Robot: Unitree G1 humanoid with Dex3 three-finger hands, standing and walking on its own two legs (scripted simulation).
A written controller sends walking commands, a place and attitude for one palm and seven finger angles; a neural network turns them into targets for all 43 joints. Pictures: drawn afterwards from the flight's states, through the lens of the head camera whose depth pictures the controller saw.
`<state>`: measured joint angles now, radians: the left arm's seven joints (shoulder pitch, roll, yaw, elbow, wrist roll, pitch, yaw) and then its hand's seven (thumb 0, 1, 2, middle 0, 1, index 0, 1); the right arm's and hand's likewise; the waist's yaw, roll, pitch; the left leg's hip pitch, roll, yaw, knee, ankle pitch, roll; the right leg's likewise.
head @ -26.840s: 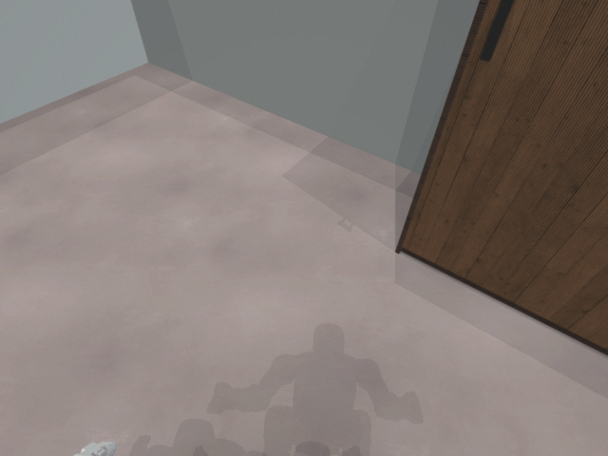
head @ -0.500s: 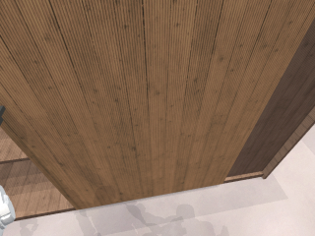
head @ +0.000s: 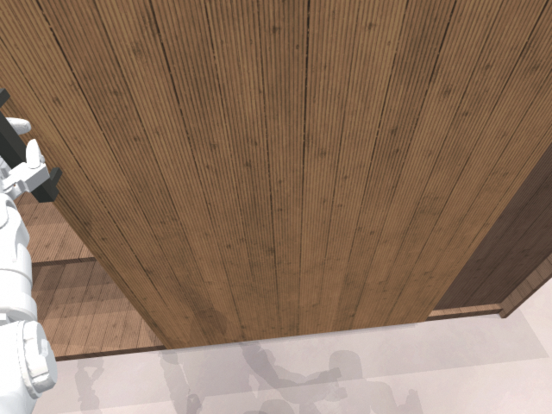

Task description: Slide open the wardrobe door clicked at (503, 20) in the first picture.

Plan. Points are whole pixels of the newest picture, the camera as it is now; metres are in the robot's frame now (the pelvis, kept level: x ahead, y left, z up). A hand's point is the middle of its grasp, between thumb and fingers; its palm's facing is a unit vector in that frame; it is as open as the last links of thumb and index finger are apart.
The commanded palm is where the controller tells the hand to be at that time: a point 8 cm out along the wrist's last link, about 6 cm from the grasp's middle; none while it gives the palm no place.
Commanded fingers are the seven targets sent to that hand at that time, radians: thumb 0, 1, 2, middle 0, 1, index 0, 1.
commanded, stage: stop walking and hold the door there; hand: left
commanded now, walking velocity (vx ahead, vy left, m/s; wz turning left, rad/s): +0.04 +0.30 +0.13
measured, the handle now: (25, 148) +0.44 +0.37 +0.19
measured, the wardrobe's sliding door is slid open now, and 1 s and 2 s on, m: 0.58 0.58 0.58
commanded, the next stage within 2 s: loosen the grip on the handle in 1.50 s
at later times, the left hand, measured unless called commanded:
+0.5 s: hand (32, 172) +0.40 +0.34 +0.18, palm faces +0.34 -0.90 -0.26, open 5.7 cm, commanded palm +0.36 +0.37 +0.15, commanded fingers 0.00 0.90 0.90 -0.45 -1.40 -0.45 -1.40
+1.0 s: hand (33, 176) +0.39 +0.34 +0.18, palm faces +0.19 -0.98 -0.10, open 6.0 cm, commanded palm +0.36 +0.36 +0.15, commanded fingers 0.00 0.90 0.90 -0.45 -1.40 -0.45 -1.40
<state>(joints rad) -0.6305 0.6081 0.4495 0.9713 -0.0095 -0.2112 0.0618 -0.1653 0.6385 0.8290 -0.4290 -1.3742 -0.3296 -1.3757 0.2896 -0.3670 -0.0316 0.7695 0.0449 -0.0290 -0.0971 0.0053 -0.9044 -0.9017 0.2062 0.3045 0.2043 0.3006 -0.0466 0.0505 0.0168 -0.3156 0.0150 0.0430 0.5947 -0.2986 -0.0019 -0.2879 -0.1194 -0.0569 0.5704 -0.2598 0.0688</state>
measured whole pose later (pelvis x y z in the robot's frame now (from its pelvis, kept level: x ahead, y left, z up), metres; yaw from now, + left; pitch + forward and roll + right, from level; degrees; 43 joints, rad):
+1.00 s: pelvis -0.04 +0.18 +0.00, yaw +6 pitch -1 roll +1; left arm -0.68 0.21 0.09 0.38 -0.08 -0.12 0.10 -0.09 0.73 0.79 -0.45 -1.40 -0.25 -1.39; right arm 0.12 -0.18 0.07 0.69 0.02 -0.09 -0.07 0.01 -0.90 -0.90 0.21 0.30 0.21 0.30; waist 0.00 0.01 0.19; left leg -0.34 0.02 0.07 0.70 -0.36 -0.02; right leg -0.31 -0.05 -0.10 0.64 -0.31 -0.03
